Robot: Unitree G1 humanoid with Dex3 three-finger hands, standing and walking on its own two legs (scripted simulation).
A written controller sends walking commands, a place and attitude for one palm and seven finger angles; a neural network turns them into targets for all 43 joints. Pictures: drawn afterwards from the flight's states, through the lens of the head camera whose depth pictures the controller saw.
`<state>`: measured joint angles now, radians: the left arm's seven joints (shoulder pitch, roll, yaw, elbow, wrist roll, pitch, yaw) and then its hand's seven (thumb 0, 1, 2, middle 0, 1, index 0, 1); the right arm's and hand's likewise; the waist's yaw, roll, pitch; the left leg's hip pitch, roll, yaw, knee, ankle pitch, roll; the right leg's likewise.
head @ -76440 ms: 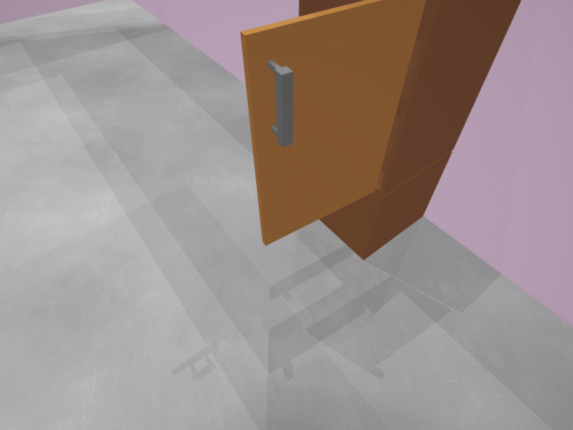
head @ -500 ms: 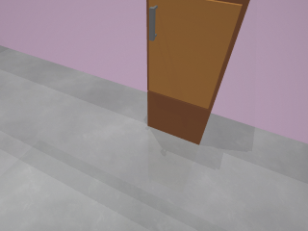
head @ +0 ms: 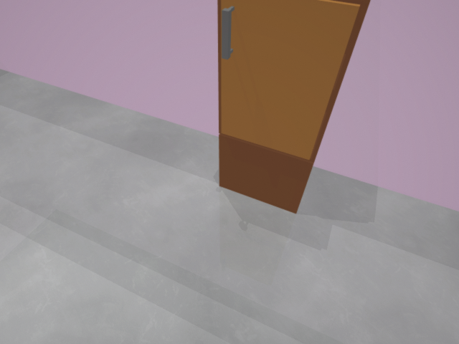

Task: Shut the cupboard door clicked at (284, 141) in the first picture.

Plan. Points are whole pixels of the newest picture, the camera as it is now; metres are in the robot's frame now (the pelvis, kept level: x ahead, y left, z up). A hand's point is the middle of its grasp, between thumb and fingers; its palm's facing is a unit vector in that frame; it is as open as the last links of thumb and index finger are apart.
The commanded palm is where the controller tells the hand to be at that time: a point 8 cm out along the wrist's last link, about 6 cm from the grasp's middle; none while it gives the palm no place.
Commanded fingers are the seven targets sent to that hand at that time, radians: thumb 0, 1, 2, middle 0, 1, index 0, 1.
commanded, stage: look to check the result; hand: left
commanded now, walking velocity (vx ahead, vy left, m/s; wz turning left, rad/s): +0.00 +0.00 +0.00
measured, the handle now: (228, 33) +1.02 +0.05 +0.11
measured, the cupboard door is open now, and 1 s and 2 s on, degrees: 0 0 0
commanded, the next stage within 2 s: stand and wait in 0.08 s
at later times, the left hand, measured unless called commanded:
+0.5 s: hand out of the picture -0.02 +0.16 -0.18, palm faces +0.02 -0.99 -0.16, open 7.4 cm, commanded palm none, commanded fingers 0.00 0.90 0.90 -0.20 -0.30 -0.20 -0.30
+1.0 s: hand out of the picture +0.00 +0.16 -0.18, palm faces +0.02 -0.98 -0.18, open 7.4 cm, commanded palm none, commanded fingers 0.00 0.90 0.90 -0.20 -0.30 -0.20 -0.30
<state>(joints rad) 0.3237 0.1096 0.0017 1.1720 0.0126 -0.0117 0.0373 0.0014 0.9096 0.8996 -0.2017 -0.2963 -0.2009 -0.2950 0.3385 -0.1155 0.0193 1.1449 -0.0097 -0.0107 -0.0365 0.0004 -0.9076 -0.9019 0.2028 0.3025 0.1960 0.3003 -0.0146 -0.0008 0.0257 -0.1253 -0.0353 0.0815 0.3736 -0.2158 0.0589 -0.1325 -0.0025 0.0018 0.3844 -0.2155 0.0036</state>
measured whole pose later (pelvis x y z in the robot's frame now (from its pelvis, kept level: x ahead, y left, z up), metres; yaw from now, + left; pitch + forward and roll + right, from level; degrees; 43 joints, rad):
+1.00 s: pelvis +0.01 -0.01 +0.00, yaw +0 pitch -2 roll +0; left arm 0.28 0.13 0.01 1.16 0.01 -0.02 0.03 0.00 0.91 0.90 -0.20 -0.30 -0.20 -0.30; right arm 0.29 -0.15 0.01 1.14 -0.01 -0.02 -0.03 0.00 -0.91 -0.90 0.20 0.30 0.20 0.30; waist -0.01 0.00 0.05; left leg -0.11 -0.03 0.07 0.35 -0.22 0.05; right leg -0.11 0.00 0.00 0.36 -0.22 0.00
